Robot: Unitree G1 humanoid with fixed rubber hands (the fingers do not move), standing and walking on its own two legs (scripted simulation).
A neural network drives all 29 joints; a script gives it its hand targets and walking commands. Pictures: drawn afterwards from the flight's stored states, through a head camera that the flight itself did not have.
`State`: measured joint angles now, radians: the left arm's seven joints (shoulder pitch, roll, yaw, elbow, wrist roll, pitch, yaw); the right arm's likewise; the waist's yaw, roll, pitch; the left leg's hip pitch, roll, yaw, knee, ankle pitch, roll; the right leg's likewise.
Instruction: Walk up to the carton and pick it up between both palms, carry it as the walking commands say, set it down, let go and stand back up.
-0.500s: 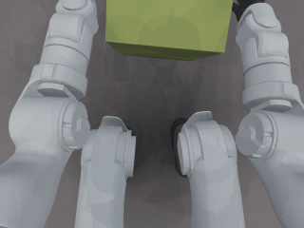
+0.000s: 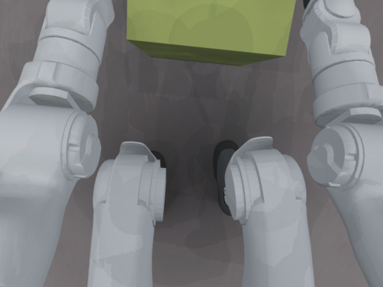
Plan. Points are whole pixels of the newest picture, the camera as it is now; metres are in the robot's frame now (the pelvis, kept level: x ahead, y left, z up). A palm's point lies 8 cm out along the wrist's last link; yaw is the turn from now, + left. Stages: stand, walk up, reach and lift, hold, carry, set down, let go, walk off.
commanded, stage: set down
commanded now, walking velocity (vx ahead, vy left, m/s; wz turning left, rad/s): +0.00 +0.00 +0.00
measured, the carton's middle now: out of the picture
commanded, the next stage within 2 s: let go in 1.72 s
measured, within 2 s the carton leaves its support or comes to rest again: neither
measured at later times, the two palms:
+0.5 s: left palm out of the picture +0.59 +0.15 -0.14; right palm out of the picture +0.55 -0.23 -0.14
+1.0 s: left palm out of the picture +0.59 +0.15 +0.02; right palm out of the picture +0.55 -0.23 +0.01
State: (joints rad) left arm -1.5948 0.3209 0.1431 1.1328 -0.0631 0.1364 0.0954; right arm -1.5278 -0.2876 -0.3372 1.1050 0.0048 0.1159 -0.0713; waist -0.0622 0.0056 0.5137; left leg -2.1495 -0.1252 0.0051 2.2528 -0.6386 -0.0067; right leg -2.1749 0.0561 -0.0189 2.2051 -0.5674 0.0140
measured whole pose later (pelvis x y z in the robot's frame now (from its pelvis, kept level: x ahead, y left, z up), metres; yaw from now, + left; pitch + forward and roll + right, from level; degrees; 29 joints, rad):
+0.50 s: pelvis +0.01 +0.00 +0.00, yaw +0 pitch +36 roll -1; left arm -1.52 0.41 0.05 1.07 -0.18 0.13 0.10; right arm -1.44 -0.37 -0.20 1.04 0.20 0.10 -0.10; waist -0.06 0.00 0.38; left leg -2.21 -0.08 0.01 2.24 -0.65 0.01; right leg -2.25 0.04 -0.04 2.19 -0.57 -0.01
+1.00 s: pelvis +0.02 +0.00 +0.12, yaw +0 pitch +46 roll +0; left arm -1.40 0.37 0.18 1.00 -0.07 0.20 0.06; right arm -1.31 -0.32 -0.29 0.91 0.09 0.19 -0.08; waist -0.06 0.01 0.06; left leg -2.04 -0.08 0.00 1.79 -0.55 0.00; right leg -2.07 0.05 0.00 1.76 -0.49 -0.01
